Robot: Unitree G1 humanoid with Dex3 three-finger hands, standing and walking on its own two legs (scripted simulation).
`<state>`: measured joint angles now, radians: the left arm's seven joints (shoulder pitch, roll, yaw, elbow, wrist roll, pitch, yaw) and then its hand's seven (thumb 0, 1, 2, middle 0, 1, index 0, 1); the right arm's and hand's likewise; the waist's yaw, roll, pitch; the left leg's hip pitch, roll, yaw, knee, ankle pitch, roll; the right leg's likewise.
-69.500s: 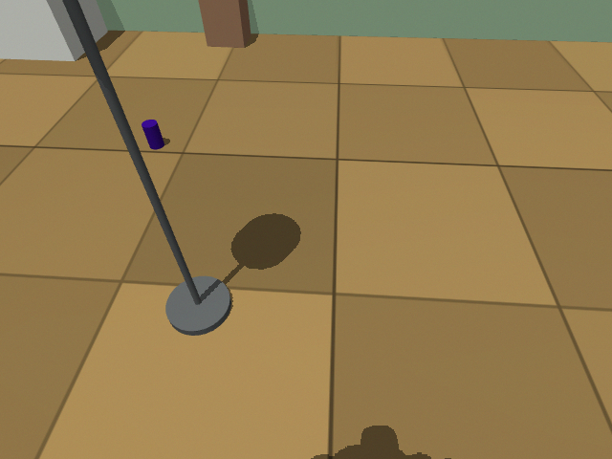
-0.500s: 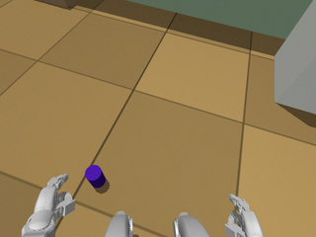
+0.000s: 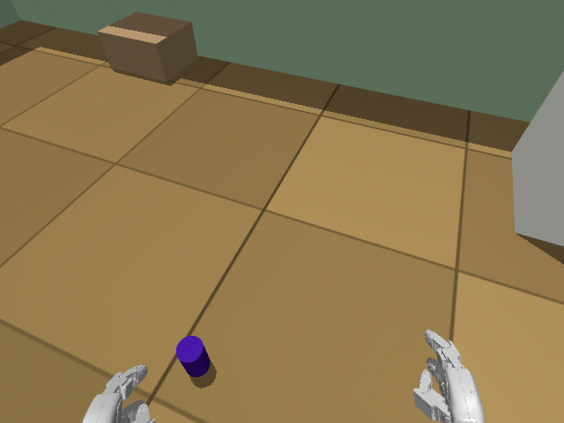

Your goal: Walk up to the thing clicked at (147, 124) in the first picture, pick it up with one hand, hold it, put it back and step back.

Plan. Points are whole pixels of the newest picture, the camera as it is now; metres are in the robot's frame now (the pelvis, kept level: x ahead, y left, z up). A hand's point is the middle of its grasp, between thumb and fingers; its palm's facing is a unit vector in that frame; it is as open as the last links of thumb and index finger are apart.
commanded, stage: home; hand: left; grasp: from above
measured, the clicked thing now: (194, 356) +0.46 +0.27 -0.65
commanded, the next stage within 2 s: stand in 1.80 s
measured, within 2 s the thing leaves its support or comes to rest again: neither
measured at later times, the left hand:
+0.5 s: hand (150, 421) +0.17 +0.18 -0.05, palm faces +0.03 -0.98 -0.19, open 7.4 cm
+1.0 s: hand out of the picture +0.16 +0.19 -0.05, palm faces +0.03 -0.98 -0.19, open 7.4 cm
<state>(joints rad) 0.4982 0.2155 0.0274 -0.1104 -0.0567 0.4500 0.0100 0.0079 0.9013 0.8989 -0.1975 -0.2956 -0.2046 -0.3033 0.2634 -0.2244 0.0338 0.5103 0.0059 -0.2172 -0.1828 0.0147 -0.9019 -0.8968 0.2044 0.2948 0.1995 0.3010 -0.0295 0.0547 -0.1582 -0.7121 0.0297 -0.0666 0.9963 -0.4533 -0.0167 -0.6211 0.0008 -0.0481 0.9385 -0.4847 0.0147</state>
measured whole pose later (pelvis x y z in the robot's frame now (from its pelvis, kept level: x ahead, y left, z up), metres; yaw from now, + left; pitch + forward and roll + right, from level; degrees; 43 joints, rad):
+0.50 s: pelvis +0.00 +0.01 +0.00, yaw -1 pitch +9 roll -3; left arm 0.50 0.22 0.03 -0.12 -0.06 0.45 0.02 0.01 0.89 0.89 -0.20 -0.29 -0.20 -0.30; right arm 0.30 -0.22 0.03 0.55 0.00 -0.23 -0.18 0.02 -0.90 -0.90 0.21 0.30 0.20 0.30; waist -0.04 0.05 -0.15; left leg -0.71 0.03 -0.06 1.01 -0.46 -0.01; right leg -0.61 0.00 -0.04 0.94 -0.49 0.02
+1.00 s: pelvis +0.00 +0.01 +0.00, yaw -1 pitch +9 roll -3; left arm 0.50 0.23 0.02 -0.13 -0.05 0.46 0.01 0.01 0.91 0.90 -0.20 -0.30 -0.20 -0.30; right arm 0.29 -0.21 0.04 0.54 0.00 -0.24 -0.18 0.02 -0.90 -0.90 0.21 0.30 0.20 0.30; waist -0.03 0.05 -0.15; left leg -0.71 0.03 -0.05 1.01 -0.46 0.00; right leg -0.62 0.00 -0.03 0.94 -0.48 0.03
